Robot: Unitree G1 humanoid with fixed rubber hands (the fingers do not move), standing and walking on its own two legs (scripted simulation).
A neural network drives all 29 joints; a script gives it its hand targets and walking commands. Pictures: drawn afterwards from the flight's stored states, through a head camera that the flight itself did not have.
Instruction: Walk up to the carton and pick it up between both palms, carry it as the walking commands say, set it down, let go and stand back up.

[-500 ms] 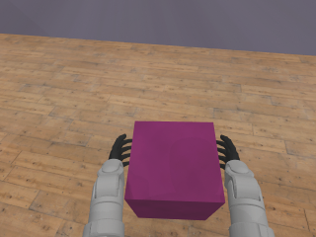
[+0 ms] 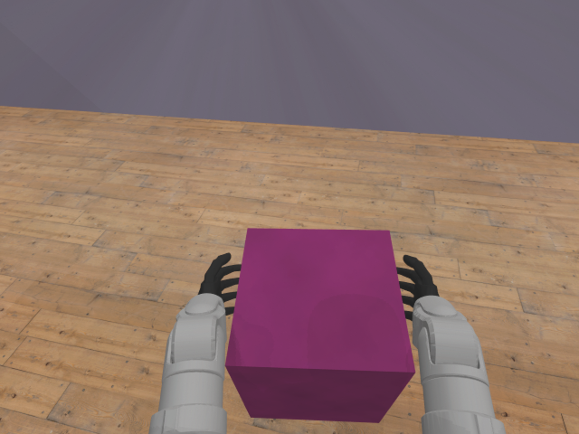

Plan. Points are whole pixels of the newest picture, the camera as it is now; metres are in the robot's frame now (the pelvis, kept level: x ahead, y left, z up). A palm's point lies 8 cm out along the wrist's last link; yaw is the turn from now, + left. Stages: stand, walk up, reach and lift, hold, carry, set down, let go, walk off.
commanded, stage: reach and lift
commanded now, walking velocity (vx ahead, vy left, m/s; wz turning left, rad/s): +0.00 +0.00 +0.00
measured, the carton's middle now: (315, 329) +0.31 -0.01 -0.02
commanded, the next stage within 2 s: hold in 0.84 s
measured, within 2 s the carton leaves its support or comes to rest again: neither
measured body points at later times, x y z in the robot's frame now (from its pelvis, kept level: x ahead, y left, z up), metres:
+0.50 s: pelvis +0.01 -0.01 +0.00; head -0.01 -0.01 +0.45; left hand +0.32 +0.14 +0.04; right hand +0.32 -0.16 +0.04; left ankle +0.00 +0.14 -0.75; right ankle +0.05 -0.14 -0.75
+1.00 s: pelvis +0.00 +0.00 +0.00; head -0.03 -0.01 +0.45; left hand +0.30 +0.15 +0.04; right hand +0.30 -0.16 +0.04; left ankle +0.00 +0.14 -0.75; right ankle +0.05 -0.14 -0.75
